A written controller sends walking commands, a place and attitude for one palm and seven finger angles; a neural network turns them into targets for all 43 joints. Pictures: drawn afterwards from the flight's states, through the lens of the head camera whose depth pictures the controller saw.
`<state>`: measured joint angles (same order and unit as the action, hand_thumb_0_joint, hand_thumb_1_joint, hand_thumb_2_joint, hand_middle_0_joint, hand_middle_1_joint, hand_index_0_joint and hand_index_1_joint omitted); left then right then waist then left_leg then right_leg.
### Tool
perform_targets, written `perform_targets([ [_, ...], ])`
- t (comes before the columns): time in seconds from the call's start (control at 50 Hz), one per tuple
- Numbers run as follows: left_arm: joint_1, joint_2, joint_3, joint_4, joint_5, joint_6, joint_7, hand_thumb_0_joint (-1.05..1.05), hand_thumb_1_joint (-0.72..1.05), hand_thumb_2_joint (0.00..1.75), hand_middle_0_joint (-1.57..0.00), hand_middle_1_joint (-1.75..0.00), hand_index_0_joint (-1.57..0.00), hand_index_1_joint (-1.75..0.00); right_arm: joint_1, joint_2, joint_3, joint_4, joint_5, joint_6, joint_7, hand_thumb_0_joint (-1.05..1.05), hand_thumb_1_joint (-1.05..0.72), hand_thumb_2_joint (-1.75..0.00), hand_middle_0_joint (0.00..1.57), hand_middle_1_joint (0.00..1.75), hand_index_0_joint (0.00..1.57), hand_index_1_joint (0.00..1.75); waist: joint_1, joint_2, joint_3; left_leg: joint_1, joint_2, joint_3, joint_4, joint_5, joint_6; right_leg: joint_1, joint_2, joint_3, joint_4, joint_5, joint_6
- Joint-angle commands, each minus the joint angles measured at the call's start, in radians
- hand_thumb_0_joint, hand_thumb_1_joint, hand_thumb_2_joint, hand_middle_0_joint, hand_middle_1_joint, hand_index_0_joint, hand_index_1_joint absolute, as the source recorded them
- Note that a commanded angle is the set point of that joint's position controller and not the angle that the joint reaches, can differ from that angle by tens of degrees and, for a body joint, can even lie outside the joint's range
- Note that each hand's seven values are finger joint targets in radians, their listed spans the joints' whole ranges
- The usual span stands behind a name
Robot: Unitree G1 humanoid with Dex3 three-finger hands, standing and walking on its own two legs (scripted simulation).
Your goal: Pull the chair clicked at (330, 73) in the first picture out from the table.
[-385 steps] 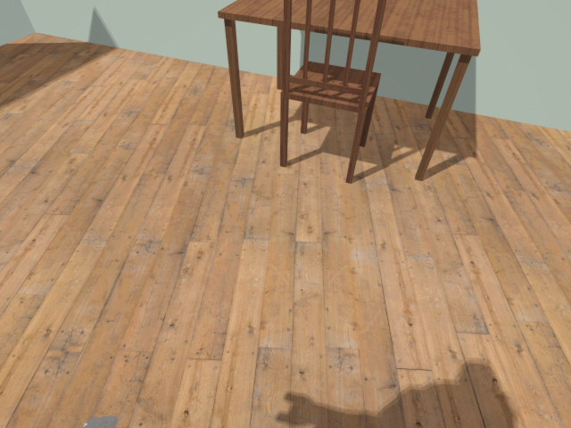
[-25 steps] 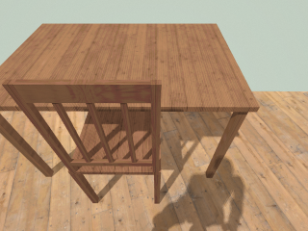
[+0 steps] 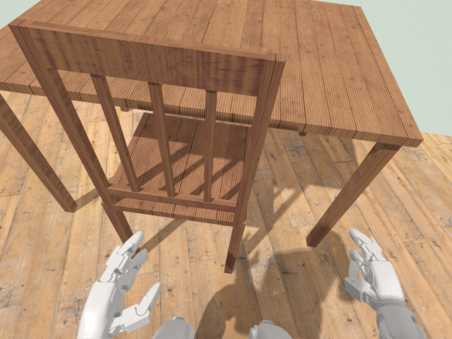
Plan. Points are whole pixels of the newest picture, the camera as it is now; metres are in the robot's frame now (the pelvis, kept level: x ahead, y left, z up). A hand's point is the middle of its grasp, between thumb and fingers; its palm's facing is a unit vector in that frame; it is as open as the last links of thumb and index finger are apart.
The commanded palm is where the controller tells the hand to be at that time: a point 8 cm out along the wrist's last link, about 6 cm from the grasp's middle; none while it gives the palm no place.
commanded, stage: raise the hand toward the chair's back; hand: left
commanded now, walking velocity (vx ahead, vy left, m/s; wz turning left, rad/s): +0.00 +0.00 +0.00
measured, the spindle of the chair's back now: (164, 150) +0.47 +0.17 +0.02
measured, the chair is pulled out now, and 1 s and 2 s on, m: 0.00 0.00 0.00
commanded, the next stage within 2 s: aim the fingers beside a spindle in 1.64 s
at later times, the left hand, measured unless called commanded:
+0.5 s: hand (103, 269) +0.21 +0.21 +0.04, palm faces +0.10 -0.99 -0.08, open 14.0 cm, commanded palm +0.19 +0.25 +0.03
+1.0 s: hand (104, 258) +0.23 +0.22 +0.03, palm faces -0.07 -1.00 -0.05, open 16.9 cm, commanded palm +0.22 +0.28 +0.04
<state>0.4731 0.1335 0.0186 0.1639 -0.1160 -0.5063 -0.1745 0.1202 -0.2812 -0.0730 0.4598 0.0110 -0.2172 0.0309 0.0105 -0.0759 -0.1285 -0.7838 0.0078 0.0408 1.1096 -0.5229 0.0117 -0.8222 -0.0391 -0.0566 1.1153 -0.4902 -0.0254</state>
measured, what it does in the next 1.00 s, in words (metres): stands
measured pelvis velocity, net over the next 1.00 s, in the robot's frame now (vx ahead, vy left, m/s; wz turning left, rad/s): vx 0.01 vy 0.03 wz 0.01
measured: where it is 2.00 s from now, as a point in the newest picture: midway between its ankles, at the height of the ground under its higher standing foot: outside the picture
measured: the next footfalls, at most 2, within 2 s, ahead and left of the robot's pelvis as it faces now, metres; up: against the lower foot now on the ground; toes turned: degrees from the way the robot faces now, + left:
none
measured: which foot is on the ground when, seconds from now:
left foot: down 0.00-1.00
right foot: down 0.00-1.00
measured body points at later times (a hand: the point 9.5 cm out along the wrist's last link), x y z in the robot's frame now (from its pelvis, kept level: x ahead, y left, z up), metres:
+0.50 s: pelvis +0.00 +0.01 -0.01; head +0.07 +0.02 +0.43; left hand +0.20 +0.26 +0.05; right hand +0.14 -0.24 -0.10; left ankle +0.02 +0.11 -0.66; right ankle +0.04 -0.10 -0.66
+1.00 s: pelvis +0.01 +0.03 +0.00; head +0.08 +0.04 +0.44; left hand +0.23 +0.27 +0.03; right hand +0.21 -0.20 -0.07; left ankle +0.02 +0.11 -0.66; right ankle +0.04 -0.10 -0.66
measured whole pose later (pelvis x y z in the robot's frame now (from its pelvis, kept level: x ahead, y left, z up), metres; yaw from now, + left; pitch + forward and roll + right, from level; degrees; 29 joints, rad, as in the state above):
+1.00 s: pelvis +0.01 +0.03 +0.00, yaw +1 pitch +15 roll -3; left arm 0.33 0.27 0.16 0.04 -0.25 -0.32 -0.32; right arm 0.20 -0.24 0.04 0.49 0.03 -0.22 -0.04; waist 0.00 0.03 -0.13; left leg -0.88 0.01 0.00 1.15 -0.54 0.04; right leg -0.87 -0.04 -0.10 1.08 -0.48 0.01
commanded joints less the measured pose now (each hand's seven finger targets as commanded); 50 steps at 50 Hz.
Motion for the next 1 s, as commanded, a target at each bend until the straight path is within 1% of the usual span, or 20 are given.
perform_targets([
  [0.0, -0.191, 0.156, 0.105, -0.63, -0.062, -0.182, 0.054, 0.0, 0.34, 0.66, -0.14, -0.21, -0.14, -0.21, 0.018, -0.06, -0.002, -0.132, -0.014, -0.033, -0.025, 0.0, -0.9, -0.9, 0.2, 0.3, 0.2, 0.3, -0.005, 0.253, -0.305, 0.089, -0.012, -0.053, -0.081, 0.272, 0.011, 0.071, 0.038, 0.044, -0.093, 0.221, -0.022],
  [0.06, -0.235, 0.095, -0.003, -0.612, -0.087, -0.234, -0.005, 0.0, 0.27, 0.63, -0.14, -0.2, -0.14, -0.2, 0.031, -0.068, 0.022, -0.074, -0.014, -0.073, -0.041, 0.0, -0.9, -0.9, 0.2, 0.3, 0.2, 0.3, -0.079, 0.223, -0.25, 0.058, 0.003, -0.089, -0.025, 0.246, 0.016, -0.052, 0.046, 0.039, -0.091, 0.162, -0.015],
  [0.08, -0.254, 0.069, -0.041, -0.576, -0.094, -0.226, -0.041, 0.0, 0.25, 0.62, -0.13, -0.2, -0.13, -0.2, 0.031, -0.075, 0.029, -0.063, -0.011, -0.084, -0.045, 0.0, -0.9, -0.9, 0.2, 0.3, 0.2, 0.3, -0.107, 0.171, -0.236, 0.034, 0.006, -0.098, -0.01, 0.224, 0.024, -0.069, 0.047, 0.037, -0.097, 0.144, -0.009],
  [0.14, -0.186, 0.102, -0.034, -0.36, -0.105, -0.108, -0.141, 0.0, 0.18, 0.59, -0.13, -0.19, -0.13, -0.19, 0.037, -0.102, 0.033, -0.054, 0.01, -0.088, -0.07, 0.0, -0.9, -0.9, 0.2, 0.3, 0.2, 0.3, -0.116, 0.051, -0.141, -0.123, 0.002, -0.104, -0.007, 0.037, 0.022, -0.064, 0.042, 0.057, -0.151, -0.047, 0.002],
  [0.18, -0.077, 0.157, 0.029, -0.209, -0.097, 0.032, -0.189, 0.0, 0.13, 0.57, -0.12, -0.18, -0.12, -0.18, 0.022, -0.11, 0.03, -0.076, 0.033, -0.07, -0.081, 0.0, -0.9, -0.9, 0.2, 0.3, 0.2, 0.3, -0.066, 0.001, -0.149, -0.157, -0.008, -0.09, -0.032, 0.012, 0.024, -0.015, 0.036, 0.071, -0.185, -0.104, 0.003],
  [0.22, -0.049, 0.215, 0.119, -0.267, -0.119, 0.154, -0.201, 0.0, 0.08, 0.55, -0.12, -0.17, -0.12, -0.17, -0.004, -0.108, 0.028, -0.122, 0.049, -0.043, -0.088, 0.0, -0.9, -0.9, 0.2, 0.3, 0.2, 0.3, -0.003, 0.006, -0.254, -0.123, -0.025, -0.079, -0.081, 0.054, 0.019, 0.099, 0.02, 0.068, -0.193, -0.066, 0.008],
  [0.28, 0.007, 0.246, 0.265, -0.391, -0.179, 0.238, -0.116, 0.0, 0.01, 0.52, -0.11, -0.16, -0.11, -0.16, -0.04, -0.064, 0.026, -0.155, 0.046, -0.015, -0.098, 0.0, -0.9, -0.9, 0.2, 0.3, 0.2, 0.3, 0.066, 0.003, -0.346, -0.075, -0.032, -0.068, -0.112, 0.158, 0.013, 0.232, 0.021, 0.054, -0.187, 0.038, 0.013],
  [0.32, -0.022, 0.208, 0.269, -0.513, -0.204, 0.197, -0.028, 0.0, -0.03, 0.5, -0.11, -0.15, -0.11, -0.15, -0.006, -0.033, 0.031, -0.147, 0.038, -0.02, -0.098, 0.0, -0.9, -0.9, 0.2, 0.3, 0.2, 0.3, 0.061, 0.028, -0.338, -0.033, -0.021, -0.073, -0.127, 0.216, 0.009, 0.225, 0.031, 0.027, -0.174, 0.123, 0.009],
  [0.38, -0.058, 0.195, 0.239, -0.51, -0.155, 0.07, 0.053, 0.0, -0.1, 0.47, -0.1, -0.14, -0.1, -0.14, 0.025, -0.027, 0.031, -0.092, 0.016, -0.041, -0.089, 0.0, -0.9, -0.9, 0.2, 0.3, 0.2, 0.3, 0.031, 0.061, -0.241, -0.052, -0.006, -0.079, -0.119, 0.233, 0.006, 0.125, 0.039, 0.006, -0.144, 0.125, 0.0],
  [0.44, -0.126, 0.157, 0.132, -0.41, -0.101, -0.035, 0.024, 0.0, -0.17, 0.44, -0.09, -0.13, -0.09, -0.13, 0.051, -0.058, 0.031, -0.053, 0.002, -0.066, -0.077, 0.0, -0.9, -0.9, 0.2, 0.3, 0.2, 0.3, -0.052, 0.093, -0.146, -0.074, -0.003, -0.087, -0.085, 0.146, 0.01, -0.014, 0.034, 0.006, -0.135, 0.035, 0.001],
  [0.5, -0.13, 0.141, 0.066, -0.308, -0.108, -0.035, -0.083, 0.0, -0.24, 0.41, -0.09, -0.12, -0.09, -0.12, 0.059, -0.098, 0.029, -0.056, 0.019, -0.086, -0.081, 0.0, -0.9, -0.9, 0.2, 0.3, 0.2, 0.3, -0.078, 0.09, -0.119, -0.099, -0.006, -0.092, -0.085, 0.047, 0.014, -0.053, 0.031, 0.019, -0.159, -0.057, -0.001],
  [0.56, -0.108, 0.241, 0.152, -0.362, -0.141, 0.02, -0.145, 0.0, -0.31, 0.38, -0.08, -0.11, -0.08, -0.11, 0.074, -0.118, 0.018, -0.083, 0.033, -0.098, -0.095, 0.0, -0.9, -0.9, 0.2, 0.3, 0.2, 0.3, -0.035, 0.13, -0.25, -0.027, -0.009, -0.092, -0.119, 0.105, 0.016, 0.053, 0.028, 0.027, -0.177, 0.002, -0.003],
  [0.6, -0.09, 0.291, 0.228, -0.451, -0.159, 0.051, -0.128, 0.0, -0.36, 0.36, -0.07, -0.1, -0.07, -0.1, 0.074, -0.112, 0.014, -0.098, 0.031, -0.095, -0.095, 0.0, -0.9, -0.9, 0.2, 0.3, 0.2, 0.3, -0.002, 0.169, -0.342, 0.049, -0.01, -0.092, -0.14, 0.217, 0.014, 0.122, 0.031, 0.008, -0.161, 0.113, -0.004],
  [0.64, -0.068, 0.286, 0.275, -0.5, -0.177, 0.063, -0.083, 0.0, -0.41, 0.34, -0.07, -0.09, -0.07, -0.09, 0.074, -0.089, 0.013, -0.097, 0.026, -0.085, -0.093, 0.0, -0.9, -0.9, 0.2, 0.3, 0.2, 0.3, 0.018, 0.172, -0.355, 0.092, -0.009, -0.094, -0.155, 0.322, 0.004, 0.159, 0.035, -0.013, -0.15, 0.205, -0.004],
  [0.68, -0.068, 0.268, 0.294, -0.494, -0.182, 0.06, -0.031, 0.0, -0.45, 0.32, -0.06, -0.09, -0.06, -0.09, 0.07, -0.074, 0.014, -0.086, 0.022, -0.073, -0.09, 0.0, -0.9, -0.9, 0.2, 0.3, 0.2, 0.3, 0.019, 0.173, -0.314, 0.102, -0.006, -0.096, -0.159, 0.362, -0.004, 0.145, 0.042, -0.026, -0.148, 0.233, -0.003],
  [0.72, -0.09, 0.215, 0.247, -0.435, -0.167, 0.054, -0.003, 0.0, -0.5, 0.3, -0.06, -0.08, -0.06, -0.08, 0.072, -0.072, 0.02, -0.078, 0.017, -0.065, -0.082, 0.0, -0.9, -0.9, 0.2, 0.3, 0.2, 0.3, -0.01, 0.15, -0.224, 0.083, -0.002, -0.099, -0.157, 0.344, -0.009, 0.094, 0.042, -0.038, -0.146, 0.221, -0.001],
  [0.8, -0.147, 0.169, 0.141, -0.265, -0.116, 0.073, -0.062, 0.0, -0.5, 0.3, -0.06, -0.08, -0.06, -0.08, 0.075, -0.103, 0.03, -0.084, 0.018, -0.048, -0.075, 0.0, -0.9, -0.9, 0.2, 0.3, 0.2, 0.3, -0.063, 0.096, -0.099, 0.005, 0.001, -0.103, -0.153, 0.195, 0.001, 0.003, 0.044, -0.035, -0.164, 0.114, 0.001],
  [0.86, -0.199, 0.229, 0.156, -0.278, -0.125, 0.097, -0.14, 0.0, -0.5, 0.3, -0.06, -0.08, -0.06, -0.08, 0.088, -0.12, 0.034, -0.109, 0.025, -0.05, -0.085, 0.0, -0.9, -0.9, 0.2, 0.3, 0.2, 0.3, -0.055, 0.102, -0.163, 0.023, -0.004, -0.101, -0.165, 0.165, 0.006, 0.049, 0.042, -0.018, -0.185, 0.098, -0.001],
  [0.9, -0.227, 0.285, 0.216, -0.344, -0.143, 0.104, -0.162, 0.0, -0.5, 0.3, -0.06, -0.08, -0.06, -0.08, 0.092, -0.123, 0.035, -0.112, 0.027, -0.053, -0.09, 0.0, -0.9, -0.9, 0.2, 0.3, 0.2, 0.3, -0.038, 0.141, -0.252, 0.08, -0.005, -0.098, -0.163, 0.229, 0.006, 0.099, 0.042, -0.01, -0.186, 0.15, -0.003],
  [0.98, -0.228, 0.348, 0.337, -0.437, -0.185, 0.074, -0.12, 0.0, -0.5, 0.3, -0.06, -0.08, -0.06, -0.08, 0.094, -0.101, 0.037, -0.092, 0.016, -0.061, -0.094, 0.0, -0.9, -0.9, 0.2, 0.3, 0.2, 0.3, -0.001, 0.174, -0.324, 0.149, -0.001, -0.108, -0.164, 0.394, -0.009, 0.153, 0.046, -0.021, -0.167, 0.26, -0.003],
])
